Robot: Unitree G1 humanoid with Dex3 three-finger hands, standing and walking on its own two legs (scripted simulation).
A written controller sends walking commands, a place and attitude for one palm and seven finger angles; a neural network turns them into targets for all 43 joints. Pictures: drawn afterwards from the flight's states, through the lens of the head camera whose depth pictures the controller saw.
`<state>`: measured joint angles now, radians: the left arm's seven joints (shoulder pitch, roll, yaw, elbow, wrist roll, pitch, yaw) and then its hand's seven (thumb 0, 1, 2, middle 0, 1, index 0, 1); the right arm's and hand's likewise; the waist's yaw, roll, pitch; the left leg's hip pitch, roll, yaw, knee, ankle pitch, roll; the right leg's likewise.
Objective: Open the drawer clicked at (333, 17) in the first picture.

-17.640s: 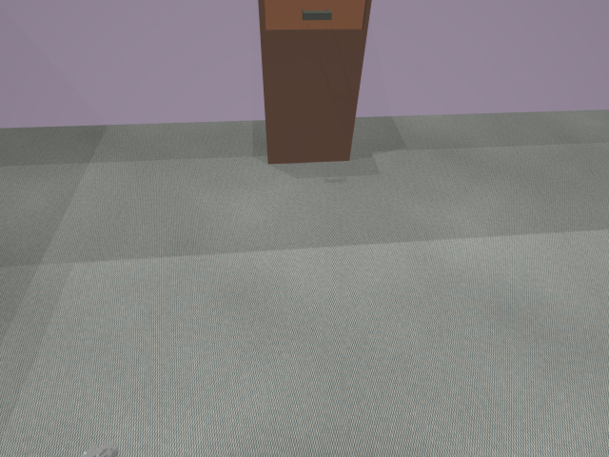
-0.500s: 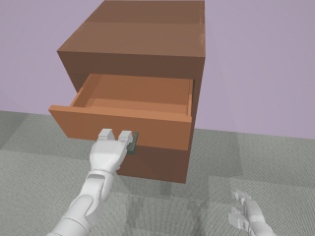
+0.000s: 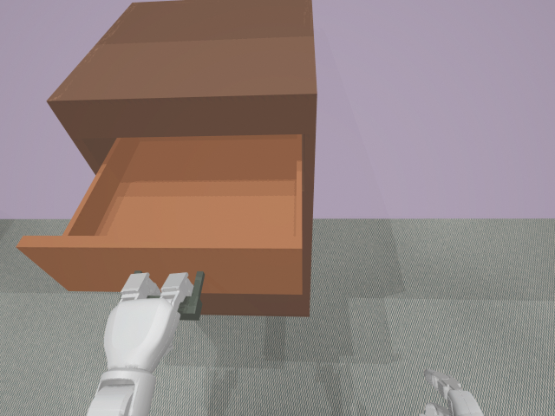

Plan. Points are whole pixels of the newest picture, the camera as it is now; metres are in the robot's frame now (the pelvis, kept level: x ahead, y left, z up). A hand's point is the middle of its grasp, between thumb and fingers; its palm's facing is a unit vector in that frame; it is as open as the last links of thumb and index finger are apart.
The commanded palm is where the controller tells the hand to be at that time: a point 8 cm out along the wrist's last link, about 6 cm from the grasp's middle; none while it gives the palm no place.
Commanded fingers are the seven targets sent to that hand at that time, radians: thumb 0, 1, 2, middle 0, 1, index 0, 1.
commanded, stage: pull the drawer open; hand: left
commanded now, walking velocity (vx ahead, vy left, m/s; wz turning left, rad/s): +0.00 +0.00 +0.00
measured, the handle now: (164, 292) +0.29 +0.19 +0.02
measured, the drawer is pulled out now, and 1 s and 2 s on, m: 0.24 0.30 0.30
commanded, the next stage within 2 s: open the thumb to release the handle in 0.68 s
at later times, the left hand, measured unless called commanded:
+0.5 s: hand (150, 386) +0.17 +0.18 +0.01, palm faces +0.02 -0.15 -0.99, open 6.1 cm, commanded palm +0.12 +0.19 +0.06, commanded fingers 0.00 0.90 0.90 -0.40 -1.35 -0.40 -1.35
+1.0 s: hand (148, 380) +0.18 +0.18 +0.01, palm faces +0.06 -0.11 -0.99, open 6.8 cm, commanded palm +0.15 +0.19 +0.06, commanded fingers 0.00 0.06 0.54 -0.34 -1.26 -0.34 -1.26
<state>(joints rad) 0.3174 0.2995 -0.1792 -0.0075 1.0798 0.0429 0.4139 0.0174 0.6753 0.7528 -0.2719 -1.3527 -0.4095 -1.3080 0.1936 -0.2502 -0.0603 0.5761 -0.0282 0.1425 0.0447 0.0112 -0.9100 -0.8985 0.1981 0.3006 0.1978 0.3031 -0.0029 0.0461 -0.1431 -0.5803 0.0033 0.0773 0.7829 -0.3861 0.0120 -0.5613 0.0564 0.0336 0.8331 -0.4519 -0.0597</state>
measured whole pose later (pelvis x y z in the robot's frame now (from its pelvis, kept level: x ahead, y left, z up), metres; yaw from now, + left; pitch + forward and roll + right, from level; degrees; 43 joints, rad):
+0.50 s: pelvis +0.00 -0.01 -0.02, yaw +0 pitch +11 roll +3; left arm 0.59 0.34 -0.13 -0.22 1.06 -0.03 0.43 0.01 0.66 0.72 -0.27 -1.33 -0.38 -1.30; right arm 0.10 -0.20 0.04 0.46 -0.04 0.12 0.09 0.01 -0.91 -0.90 0.20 0.30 0.20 0.30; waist 0.05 0.03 -0.17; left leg -0.65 0.01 0.07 0.91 -0.45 -0.01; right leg -0.64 0.06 0.03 0.97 -0.52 -0.08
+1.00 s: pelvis +0.00 -0.02 -0.02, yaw +2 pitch +13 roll +3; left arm 0.55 0.34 -0.13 -0.19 1.05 -0.04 0.49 -0.01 0.53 0.73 -0.36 -1.31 -0.38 -1.31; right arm 0.14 -0.23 -0.02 0.52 -0.05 0.14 0.05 0.01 -0.91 -0.90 0.20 0.30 0.20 0.30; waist 0.06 0.05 -0.16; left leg -0.71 -0.01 0.04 0.93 -0.45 -0.01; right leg -0.69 0.05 0.01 1.00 -0.54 -0.08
